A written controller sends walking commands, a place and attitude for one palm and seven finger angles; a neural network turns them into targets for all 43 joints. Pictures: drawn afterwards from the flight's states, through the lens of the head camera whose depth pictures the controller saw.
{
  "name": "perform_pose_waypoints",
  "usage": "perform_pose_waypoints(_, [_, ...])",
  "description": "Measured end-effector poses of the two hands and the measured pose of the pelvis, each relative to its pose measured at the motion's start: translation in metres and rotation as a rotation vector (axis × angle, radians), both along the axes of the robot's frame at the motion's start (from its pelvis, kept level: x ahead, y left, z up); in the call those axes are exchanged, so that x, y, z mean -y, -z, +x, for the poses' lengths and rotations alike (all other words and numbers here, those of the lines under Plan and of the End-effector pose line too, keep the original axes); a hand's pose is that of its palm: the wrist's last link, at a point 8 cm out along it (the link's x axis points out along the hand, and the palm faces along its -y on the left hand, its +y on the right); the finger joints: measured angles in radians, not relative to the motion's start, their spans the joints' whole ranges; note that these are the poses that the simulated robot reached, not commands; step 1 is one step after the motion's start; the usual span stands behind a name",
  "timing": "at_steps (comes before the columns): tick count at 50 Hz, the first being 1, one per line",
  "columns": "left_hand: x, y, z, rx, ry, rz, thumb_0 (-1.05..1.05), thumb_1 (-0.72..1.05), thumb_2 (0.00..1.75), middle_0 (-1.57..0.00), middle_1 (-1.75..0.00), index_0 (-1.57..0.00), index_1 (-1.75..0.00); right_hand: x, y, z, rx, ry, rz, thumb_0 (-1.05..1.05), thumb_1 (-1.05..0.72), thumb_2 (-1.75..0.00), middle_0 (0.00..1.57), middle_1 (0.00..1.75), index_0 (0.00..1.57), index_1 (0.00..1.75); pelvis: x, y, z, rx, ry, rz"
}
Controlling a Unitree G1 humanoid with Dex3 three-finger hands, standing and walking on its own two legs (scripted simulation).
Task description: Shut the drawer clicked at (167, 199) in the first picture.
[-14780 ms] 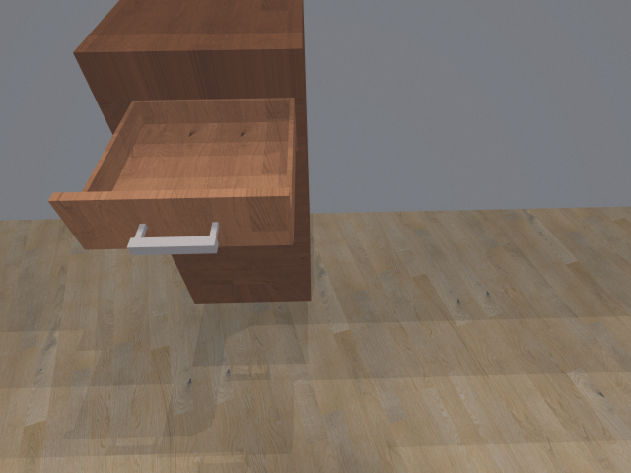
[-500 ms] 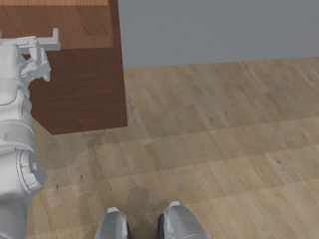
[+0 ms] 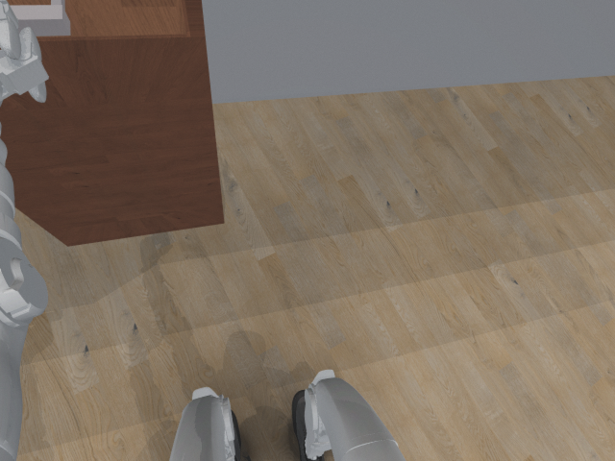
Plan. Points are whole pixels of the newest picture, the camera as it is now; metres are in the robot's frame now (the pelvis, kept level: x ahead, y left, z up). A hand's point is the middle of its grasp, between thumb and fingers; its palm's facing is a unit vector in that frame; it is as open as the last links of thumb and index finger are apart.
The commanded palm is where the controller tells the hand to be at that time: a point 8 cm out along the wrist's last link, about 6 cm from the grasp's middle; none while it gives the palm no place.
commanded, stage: push the drawer shut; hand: left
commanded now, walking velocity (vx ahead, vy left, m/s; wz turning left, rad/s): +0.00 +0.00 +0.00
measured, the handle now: out of the picture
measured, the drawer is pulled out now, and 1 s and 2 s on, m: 0.00 0.00 0.00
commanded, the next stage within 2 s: pull the fist back off the drawer in 0.18 s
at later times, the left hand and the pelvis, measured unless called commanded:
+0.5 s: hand (22, 57) +0.57 +0.23 +0.08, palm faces +0.09 -0.99 -0.04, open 3.2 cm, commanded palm +0.58 +0.24 +0.09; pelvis -0.03 +0.00 -0.02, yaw +0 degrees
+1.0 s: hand (42, 73) +0.55 +0.21 +0.08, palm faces +0.12 -0.99 -0.04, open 3.2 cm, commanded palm +0.52 +0.25 +0.09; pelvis +0.01 +0.00 +0.01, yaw -1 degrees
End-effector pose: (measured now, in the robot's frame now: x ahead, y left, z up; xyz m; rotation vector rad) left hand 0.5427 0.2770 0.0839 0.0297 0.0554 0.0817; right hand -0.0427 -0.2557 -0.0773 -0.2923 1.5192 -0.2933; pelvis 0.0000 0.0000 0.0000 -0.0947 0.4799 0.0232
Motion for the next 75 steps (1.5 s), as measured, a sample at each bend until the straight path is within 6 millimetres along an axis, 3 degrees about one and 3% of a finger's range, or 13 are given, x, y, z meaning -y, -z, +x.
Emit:
perform_pose_waypoints(10, [-0.011, 0.0, 0.004, -0.012, -0.007, 0.008, 0.0, 0.58, 0.88, -1.4, -1.6, -1.39, -1.6, -0.004, 0.001, -0.021, -0.031, -0.004, -0.016, 0.0, -0.9, -0.9, 0.2, 0.3, 0.21, 0.3, -0.001, 0.009, -0.012, -0.025, -0.014, -0.017])
perform_pose_waypoints(21, [-0.011, -0.001, 0.004, -0.009, -0.007, 0.011, 0.02, 0.58, 0.88, -1.4, -1.6, -1.39, -1.6, -0.009, 0.003, -0.035, -0.022, -0.02, -0.026, 0.0, -0.9, -0.9, 0.2, 0.3, 0.21, 0.3, -0.003, 0.016, -0.025, -0.038, -0.02, -0.027])
perform_pose_waypoints(31, [-0.003, -0.002, 0.0, -0.016, -0.021, 0.003, 0.04, 0.66, 0.89, -1.4, -1.6, -1.39, -1.6, -0.015, 0.002, -0.039, -0.013, -0.016, 0.004, 0.0, -0.9, -0.9, 0.2, 0.3, 0.21, 0.3, -0.004, 0.013, -0.026, -0.028, -0.017, -0.023])
perform_pose_waypoints(38, [0.006, -0.004, -0.004, 0.003, -0.024, 0.006, 0.04, 0.77, 0.89, -1.4, -1.6, -1.39, -1.6, -0.015, 0.0, -0.029, 0.003, 0.0, 0.033, 0.0, -0.9, -0.9, 0.2, 0.3, 0.21, 0.3, -0.004, 0.004, -0.017, -0.01, -0.001, -0.01])
perform_pose_waypoints(44, [0.014, -0.005, -0.011, -0.006, -0.024, -0.007, 0.03, 0.85, 0.9, -1.4, -1.6, -1.39, -1.6, -0.012, -0.003, -0.006, 0.033, 0.008, 0.057, 0.0, -0.9, -0.9, 0.2, 0.3, 0.21, 0.3, -0.003, -0.007, -0.002, 0.019, 0.015, 0.005])
perform_pose_waypoints(50, [0.012, 0.0, -0.019, -0.021, -0.041, 0.007, 0.02, 0.89, 0.9, -1.4, -1.6, -1.39, -1.6, -0.004, -0.005, 0.026, 0.074, -0.009, 0.06, 0.0, -0.9, -0.9, 0.2, 0.3, 0.21, 0.3, 0.0, -0.014, 0.013, 0.038, 0.018, 0.018])
perform_pose_waypoints(58, [0.008, -0.008, -0.025, 0.04, -0.032, 0.015, 0.01, 0.9, 0.9, -1.4, -1.6, -1.39, -1.6, 0.009, -0.006, 0.066, 0.106, -0.024, 0.052, 0.0, -0.9, -0.9, 0.2, 0.3, 0.21, 0.3, 0.004, -0.021, 0.029, 0.05, 0.018, 0.027])
perform_pose_waypoints(68, [0.001, -0.04, -0.096, 0.042, -0.026, 0.008, 0.01, 0.9, 0.9, -1.4, -1.6, -1.39, -1.6, 0.003, -0.027, 0.139, 0.329, -0.038, 0.103, 0.0, -0.91, -0.9, 0.2, 0.3, 0.21, 0.3, 0.005, -0.05, 0.054, 0.159, 0.028, 0.045])
perform_pose_waypoints(75, [-0.001, -0.058, -0.14, 0.05, -0.02, 0.021, 0.01, 0.9, 0.9, -1.4, -1.6, -1.4, -1.6, 0.0, -0.04, 0.194, 0.516, -0.111, 0.106, 0.0, -0.91, -0.9, 0.2, 0.3, 0.21, 0.3, 0.004, -0.057, 0.052, 0.238, 0.002, 0.051])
